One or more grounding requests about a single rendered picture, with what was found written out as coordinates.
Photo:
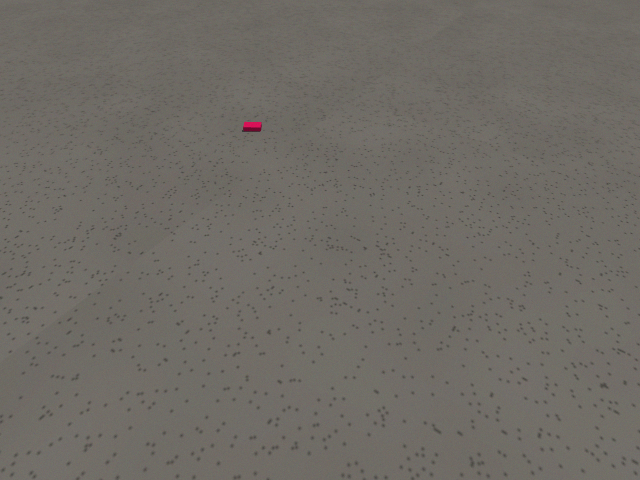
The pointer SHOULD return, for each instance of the small box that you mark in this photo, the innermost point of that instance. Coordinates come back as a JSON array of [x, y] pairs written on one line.
[[252, 126]]

